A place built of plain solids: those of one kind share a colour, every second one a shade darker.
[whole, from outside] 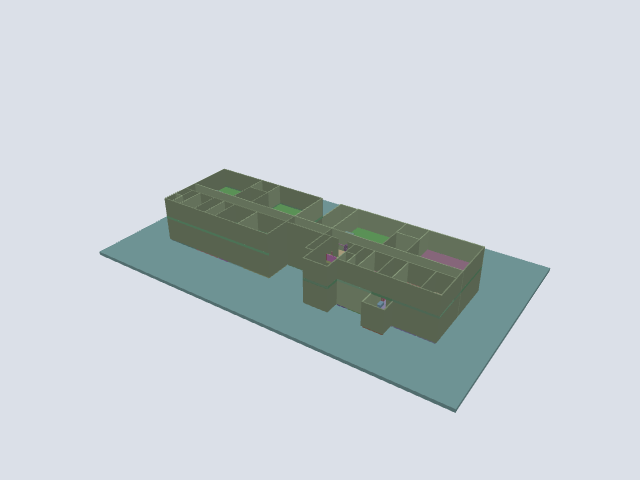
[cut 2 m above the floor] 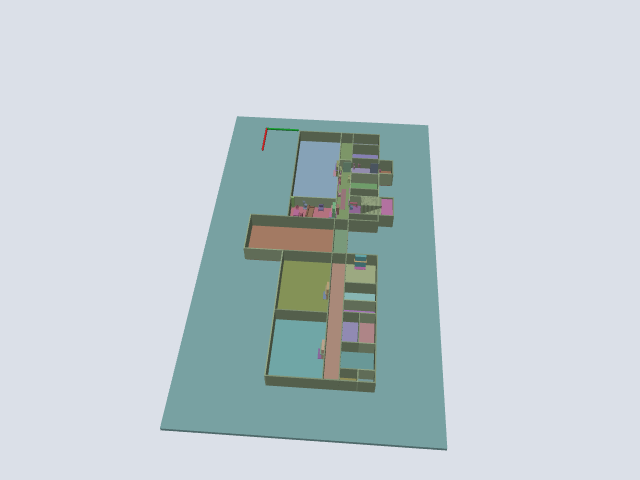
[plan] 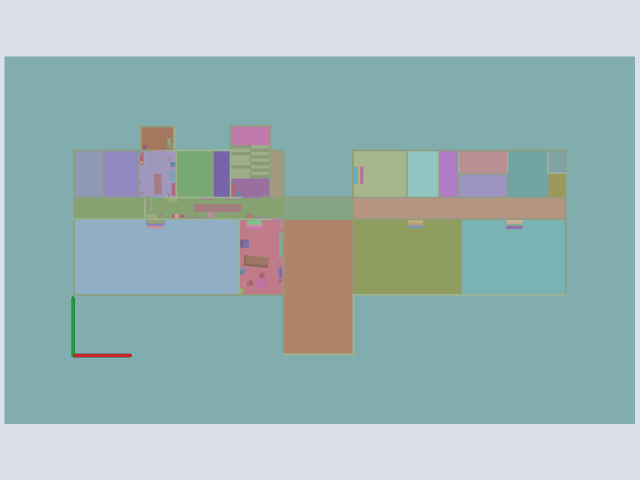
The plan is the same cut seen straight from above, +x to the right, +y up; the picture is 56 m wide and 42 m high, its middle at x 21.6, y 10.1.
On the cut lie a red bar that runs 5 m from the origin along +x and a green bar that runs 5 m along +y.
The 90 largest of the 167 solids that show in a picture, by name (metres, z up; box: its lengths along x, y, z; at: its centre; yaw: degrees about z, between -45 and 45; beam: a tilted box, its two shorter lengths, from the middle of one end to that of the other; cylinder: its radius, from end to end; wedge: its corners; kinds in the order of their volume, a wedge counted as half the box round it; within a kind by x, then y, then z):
{
 "under_1": {"box": [55.17, 32.16, 0.5], "at": [21.59, 10.08, -0.87]},
 "wall_1": {"box": [0.16, 6.48, 6.67], "at": [0.08, 8.62, 2.98]},
 "wall_2": {"box": [0.16, 1.76, 6.67], "at": [0.08, 12.87, 2.98]},
 "wall_3": {"box": [0.16, 3.99, 6.67], "at": [0.08, 15.88, 2.98]},
 "wall_4": {"box": [0.13, 3.99, 6.67], "at": [2.6, 15.88, 2.98]},
 "wall_5": {"box": [6.8, 0.13, 3.52], "at": [3.4, 13.81, 1.4]},
 "wall_6": {"box": [6.79, 0.13, 3.52], "at": [3.4, 17.93, 1.4]},
 "wall_7": {"box": [0.13, 3.99, 3.52], "at": [5.75, 15.88, 1.4]},
 "wall_8": {"box": [13.83, 0.16, 2.85], "at": [6.92, 17.95, 4.89]},
 "wall_9": {"box": [3.07, 0.16, 3.52], "at": [7.39, 20.02, 1.4]},
 "wall_10": {"box": [14.8, 0.13, 2.85], "at": [7.4, 13.81, 4.89]},
 "wall_11": {"box": [17.4, 0.13, 3.52], "at": [8.7, 11.93, 1.4]},
 "wall_12": {"box": [0.13, 3.99, 3.52], "at": [9.04, 15.88, 1.4]},
 "wall_13": {"box": [18.47, 0.16, 3.52], "at": [9.23, 5.3, 1.4]},
 "wall_14": {"box": [18.5, 0.16, 2.85], "at": [9.25, 5.3, 4.89]},
 "wall_15": {"box": [5.84, 0.13, 3.52], "at": [10.91, 17.93, 1.4]},
 "wall_16": {"box": [6.8, 0.13, 3.52], "at": [11.4, 13.81, 1.4]},
 "wall_17": {"box": [0.13, 3.99, 3.52], "at": [12.23, 15.88, 1.4]},
 "wall_18": {"box": [0.16, 1.97, 6.67], "at": [13.75, 19.02, 2.98]},
 "wall_19": {"box": [0.13, 3.99, 3.52], "at": [13.77, 15.88, 1.4]},
 "wall_20": {"box": [0.13, 6.48, 3.52], "at": [14.51, 8.62, 1.4]},
 "wall_21": {"box": [3.65, 0.16, 6.67], "at": [15.49, 20.08, 2.98]},
 "wall_22": {"box": [0.13, 3.99, 6.67], "at": [17.23, 15.88, 2.98]},
 "wall_23": {"box": [0.16, 1.97, 6.67], "at": [17.24, 19.02, 2.98]},
 "wall_24": {"box": [0.16, 5.06, 3.52], "at": [18.39, 2.69, 1.4]},
 "wall_25": {"box": [0.13, 6.48, 3.52], "at": [18.41, 8.62, 1.4]},
 "wall_26": {"box": [0.16, 6.45, 2.85], "at": [18.42, 8.61, 4.89]},
 "wall_27": {"box": [0.16, 3.96, 6.67], "at": [18.42, 15.89, 2.98]},
 "wall_28": {"box": [6.29, 0.16, 3.52], "at": [21.45, 0.08, 1.4]},
 "wall_29": {"box": [43.17, 0.13, 2.85], "at": [21.59, 11.93, 4.89]},
 "wall_30": {"box": [0.16, 6.45, 2.85], "at": [24.49, 8.61, 4.89]},
 "wall_31": {"box": [0.16, 3.96, 6.67], "at": [24.49, 15.89, 2.98]},
 "wall_32": {"box": [0.13, 6.48, 3.52], "at": [24.5, 8.62, 1.4]},
 "wall_33": {"box": [0.16, 5.06, 3.52], "at": [24.52, 2.69, 1.4]},
 "wall_34": {"box": [0.13, 3.99, 3.52], "at": [29.21, 15.88, 1.4]},
 "wall_35": {"box": [26.97, 0.13, 6.67], "at": [29.68, 13.81, 2.98]},
 "wall_36": {"box": [24.98, 0.13, 3.52], "at": [30.68, 11.93, 1.4]},
 "wall_37": {"box": [0.13, 3.99, 3.52], "at": [31.95, 15.88, 1.4]},
 "wall_38": {"box": [18.76, 0.16, 2.85], "at": [33.79, 5.3, 4.89]},
 "wall_39": {"box": [18.76, 0.16, 6.67], "at": [33.79, 17.95, 2.98]},
 "wall_40": {"box": [18.73, 0.16, 3.52], "at": [33.8, 5.3, 1.4]},
 "wall_41": {"box": [0.13, 6.48, 3.52], "at": [33.98, 8.62, 1.4]},
 "wall_42": {"box": [4.4, 0.13, 3.52], "at": [35.88, 15.88, 1.4]},
 "wall_43": {"box": [0.16, 6.48, 6.67], "at": [43.09, 8.62, 2.98]},
 "wall_44": {"box": [0.16, 1.76, 6.67], "at": [43.09, 12.87, 2.98]},
 "wall_45": {"box": [0.16, 2.0, 6.67], "at": [43.09, 14.88, 2.98]},
 "wall_46": {"box": [0.16, 1.86, 6.67], "at": [43.09, 16.94, 2.98]},
 "floor_day_room_1": {"box": [14.28, 6.48, 0.81], "at": [7.3, 8.62, -0.4]},
 "stair_1": {"box": [1.61, 0.87, 3.29], "at": [14.63, 15.93, 1.35]},
 "stair_2": {"box": [1.61, 1.16, 3.13], "at": [14.63, 16.07, 1.27]},
 "stair_3": {"box": [1.61, 2.03, 2.66], "at": [14.63, 16.5, 1.03]},
 "stair_4": {"box": [1.61, 2.32, 2.5], "at": [14.63, 16.65, 0.95]},
 "stair_5": {"box": [1.61, 2.61, 2.35], "at": [14.63, 16.8, 0.87]},
 "stair_6": {"box": [1.61, 2.9, 2.19], "at": [14.63, 16.94, 0.8]},
 "stair_7": {"box": [1.61, 2.9, 0.46], "at": [16.36, 16.94, -0.07]},
 "stair_8": {"box": [1.61, 2.61, 0.61], "at": [16.36, 17.09, 0.01]},
 "stair_9": {"box": [1.61, 2.32, 0.77], "at": [16.36, 17.23, 0.09]},
 "stair_10": {"box": [1.61, 2.03, 0.93], "at": [16.36, 17.38, 0.17]},
 "stair_11": {"box": [1.61, 1.74, 1.09], "at": [16.36, 17.52, 0.24]},
 "stair_12": {"box": [1.61, 1.45, 1.25], "at": [16.36, 17.66, 0.32]},
 "stair_13": {"box": [1.61, 1.16, 1.4], "at": [16.36, 17.81, 0.4]},
 "stair_14": {"box": [1.61, 0.87, 1.56], "at": [16.36, 17.95, 0.48]},
 "floor_dining_hall_1": {"box": [9.35, 6.48, 0.61], "at": [29.25, 8.62, -0.5]},
 "floor_chapel_1": {"box": [8.96, 6.48, 0.61], "at": [38.53, 8.62, -0.5]},
 "floor_sun_lounge_1": {"box": [5.97, 11.7, 0.5], "at": [21.45, 6.01, -0.56]},
 "upper_floor_ward_1": {"box": [7.36, 6.48, 0.36], "at": [14.66, 8.62, 3.29]},
 "upper_floor_ward_2": {"box": [7.49, 6.48, 0.16], "at": [28.32, 8.62, 3.19]},
 "upper_floor_ward_3": {"box": [7.49, 6.48, 0.16], "at": [39.27, 8.62, 3.19]},
 "floor_corridor_1": {"box": [6.06, 1.76, 0.81], "at": [3.19, 12.87, -0.4]},
 "floor_corridor_2": {"box": [11.99, 1.76, 0.81], "at": [12.35, 12.87, -0.4]},
 "floor_lower_corridor_1": {"box": [18.44, 1.76, 0.61], "at": [33.79, 12.87, -0.5]},
 "floor_reading_room_1": {"box": [3.77, 6.48, 0.81], "at": [16.45, 8.62, -0.4]},
 "upper_floor_dormitory_1": {"box": [7.37, 6.48, 0.36], "at": [3.85, 8.62, 3.29]},
 "floor_kitchen_1": {"box": [4.58, 3.99, 0.61], "at": [26.86, 15.88, -0.5]},
 "stair_landing_1": {"box": [3.33, 1.61, 2.03], "at": [15.49, 19.2, 0.72]},
 "floor_entrance_hall_1": {"box": [3.15, 3.99, 0.81], "at": [7.39, 15.88, -0.4]},
 "floor_doctor_room_1": {"box": [3.07, 3.99, 0.81], "at": [10.63, 15.88, -0.4]},
 "floor_office_1": {"box": [3.02, 3.99, 0.81], "at": [4.18, 15.88, -0.4]},
 "floor_lavatory_1": {"box": [3.4, 3.99, 0.61], "at": [39.78, 15.88, -0.5]},
 "floor_back_stair_foot_1": {"box": [2.38, 3.99, 0.81], "at": [1.35, 15.88, -0.4]},
 "floor_joint_1": {"box": [5.97, 1.76, 0.61], "at": [21.45, 12.87, -0.5]},
 "floor_scullery_1": {"box": [2.6, 3.99, 0.61], "at": [30.58, 15.88, -0.5]},
 "floor_boot_store_1": {"box": [4.14, 1.93, 0.61], "at": [35.88, 16.91, -0.5]},
 "floor_larder_1": {"box": [4.14, 1.93, 0.61], "at": [35.88, 14.85, -0.5]},
 "floor_cloakroom_1": {"box": [1.4, 3.99, 0.81], "at": [13.0, 15.88, -0.4]},
 "floor_stair_lobby_1": {"box": [3.33, 1.61, 0.81], "at": [15.49, 14.69, -0.4]},
 "floor_back_lobby_1": {"box": [1.67, 3.99, 0.61], "at": [32.84, 15.88, -0.5]},
 "floor_porch_1": {"box": [2.75, 1.94, 0.65], "at": [7.39, 18.97, -0.48]},
 "floor_joint_store_1": {"box": [1.05, 3.99, 0.81], "at": [17.82, 15.88, -0.4]},
 "fixture_breast_kitchen_1": {"box": [0.38, 1.49, 3.22], "at": [24.76, 15.76, 1.36]}
}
